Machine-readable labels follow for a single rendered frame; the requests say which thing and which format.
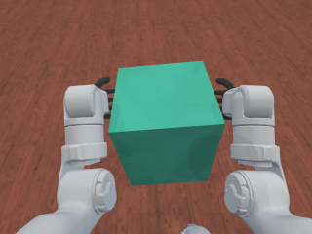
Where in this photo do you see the robot left forearm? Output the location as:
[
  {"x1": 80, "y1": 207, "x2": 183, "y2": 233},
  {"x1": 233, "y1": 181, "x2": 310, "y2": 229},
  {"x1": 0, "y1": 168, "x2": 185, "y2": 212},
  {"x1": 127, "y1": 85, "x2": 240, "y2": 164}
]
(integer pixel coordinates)
[{"x1": 57, "y1": 84, "x2": 109, "y2": 205}]

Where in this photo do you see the robot right upper arm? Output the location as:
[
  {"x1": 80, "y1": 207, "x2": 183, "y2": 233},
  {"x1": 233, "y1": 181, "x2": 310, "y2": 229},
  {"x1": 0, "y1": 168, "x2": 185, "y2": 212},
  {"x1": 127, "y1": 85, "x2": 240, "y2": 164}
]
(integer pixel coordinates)
[{"x1": 224, "y1": 170, "x2": 312, "y2": 234}]

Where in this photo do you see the robot right hand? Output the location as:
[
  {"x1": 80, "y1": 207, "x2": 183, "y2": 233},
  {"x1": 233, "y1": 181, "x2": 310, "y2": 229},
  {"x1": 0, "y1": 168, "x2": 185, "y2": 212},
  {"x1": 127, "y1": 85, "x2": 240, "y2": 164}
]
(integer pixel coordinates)
[{"x1": 214, "y1": 78, "x2": 236, "y2": 120}]

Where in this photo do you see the robot left hand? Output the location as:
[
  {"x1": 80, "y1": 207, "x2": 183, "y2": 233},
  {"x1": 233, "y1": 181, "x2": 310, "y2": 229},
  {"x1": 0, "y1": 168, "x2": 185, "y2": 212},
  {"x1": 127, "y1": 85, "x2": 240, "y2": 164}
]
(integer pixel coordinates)
[{"x1": 94, "y1": 77, "x2": 115, "y2": 119}]

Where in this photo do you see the robot right forearm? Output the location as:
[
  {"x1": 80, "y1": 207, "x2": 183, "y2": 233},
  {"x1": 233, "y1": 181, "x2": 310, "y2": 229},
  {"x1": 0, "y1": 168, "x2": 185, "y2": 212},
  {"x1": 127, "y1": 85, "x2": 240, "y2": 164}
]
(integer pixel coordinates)
[{"x1": 222, "y1": 85, "x2": 290, "y2": 203}]

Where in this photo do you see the carton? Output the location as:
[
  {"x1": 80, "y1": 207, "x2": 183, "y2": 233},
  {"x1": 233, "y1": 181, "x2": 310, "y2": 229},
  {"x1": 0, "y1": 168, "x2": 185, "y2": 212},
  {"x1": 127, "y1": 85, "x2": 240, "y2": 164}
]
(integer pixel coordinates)
[{"x1": 108, "y1": 61, "x2": 225, "y2": 186}]

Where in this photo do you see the robot left upper arm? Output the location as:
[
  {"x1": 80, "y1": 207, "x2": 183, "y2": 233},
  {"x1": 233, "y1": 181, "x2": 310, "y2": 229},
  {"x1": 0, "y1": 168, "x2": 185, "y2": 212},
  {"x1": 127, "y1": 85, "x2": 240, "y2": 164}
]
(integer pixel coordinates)
[{"x1": 16, "y1": 168, "x2": 117, "y2": 234}]

